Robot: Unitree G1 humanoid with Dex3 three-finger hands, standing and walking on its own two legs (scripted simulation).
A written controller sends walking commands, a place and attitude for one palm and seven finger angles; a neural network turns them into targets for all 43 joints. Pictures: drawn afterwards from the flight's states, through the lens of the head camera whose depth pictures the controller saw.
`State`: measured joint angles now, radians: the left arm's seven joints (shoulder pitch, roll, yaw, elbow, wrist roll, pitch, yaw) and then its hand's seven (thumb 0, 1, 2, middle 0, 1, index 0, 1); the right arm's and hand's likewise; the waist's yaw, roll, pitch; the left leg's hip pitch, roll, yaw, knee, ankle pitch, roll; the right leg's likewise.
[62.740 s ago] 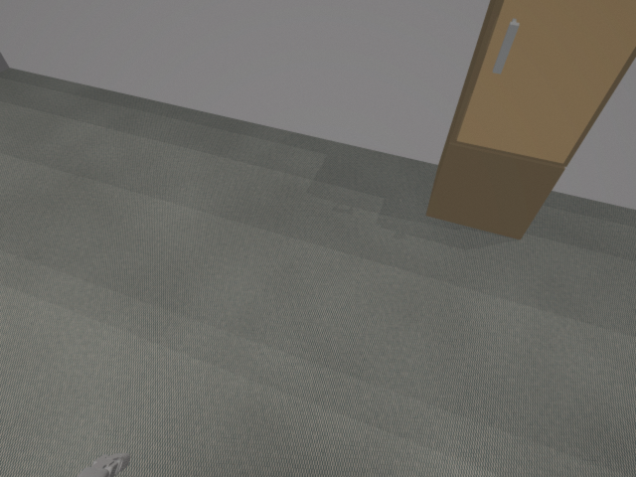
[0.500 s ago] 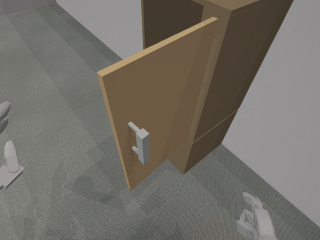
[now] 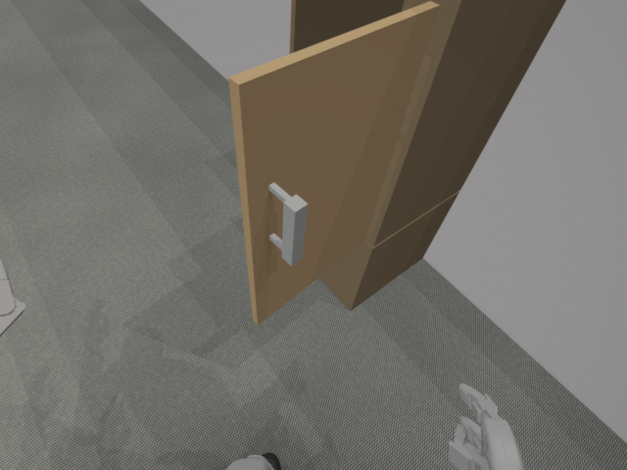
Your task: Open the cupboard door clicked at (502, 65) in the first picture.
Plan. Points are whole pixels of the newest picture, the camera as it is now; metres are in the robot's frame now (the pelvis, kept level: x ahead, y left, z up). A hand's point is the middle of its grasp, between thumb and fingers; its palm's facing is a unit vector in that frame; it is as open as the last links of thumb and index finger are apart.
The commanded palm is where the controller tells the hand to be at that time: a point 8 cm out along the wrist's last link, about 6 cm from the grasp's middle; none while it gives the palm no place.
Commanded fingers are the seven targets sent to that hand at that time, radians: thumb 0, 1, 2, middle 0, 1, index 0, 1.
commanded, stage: step back with the hand held close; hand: left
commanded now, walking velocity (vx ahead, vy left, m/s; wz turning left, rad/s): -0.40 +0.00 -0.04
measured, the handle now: (284, 224) +0.45 +0.08 +0.01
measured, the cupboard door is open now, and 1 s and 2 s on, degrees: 95 95 95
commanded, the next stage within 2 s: stop stepping back and stand still in 0.06 s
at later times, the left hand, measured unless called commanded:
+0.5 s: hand (14, 439) +0.12 +0.23 +0.16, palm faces +0.36 -0.82 -0.44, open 7.4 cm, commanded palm +0.07 +0.27 +0.18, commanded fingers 0.00 0.90 0.90 -0.20 -0.30 -0.20 -0.30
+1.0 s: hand out of the picture +0.05 +0.22 +0.16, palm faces +0.28 -0.82 -0.50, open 7.4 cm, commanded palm +0.01 +0.27 +0.18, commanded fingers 0.00 0.90 0.90 -0.20 -0.30 -0.20 -0.30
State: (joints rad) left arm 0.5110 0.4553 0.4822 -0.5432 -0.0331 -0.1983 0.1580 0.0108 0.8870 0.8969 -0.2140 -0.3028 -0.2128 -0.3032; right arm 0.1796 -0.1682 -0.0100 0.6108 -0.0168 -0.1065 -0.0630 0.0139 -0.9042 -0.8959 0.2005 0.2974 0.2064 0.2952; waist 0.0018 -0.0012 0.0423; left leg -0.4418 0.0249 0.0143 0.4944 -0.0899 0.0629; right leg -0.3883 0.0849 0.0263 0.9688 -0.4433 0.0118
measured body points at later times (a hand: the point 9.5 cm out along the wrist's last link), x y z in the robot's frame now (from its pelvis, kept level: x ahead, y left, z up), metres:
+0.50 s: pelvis -0.10 -0.02 -0.01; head -0.11 -0.01 +0.44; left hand +0.10 +0.28 +0.18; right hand +0.04 -0.29 -0.08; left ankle +0.02 +0.07 -0.73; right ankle -0.20 -0.12 -0.74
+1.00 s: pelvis -0.15 -0.02 +0.00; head -0.15 -0.02 +0.45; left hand +0.03 +0.26 +0.19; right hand -0.02 -0.25 -0.09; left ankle -0.09 +0.08 -0.72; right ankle -0.19 -0.12 -0.74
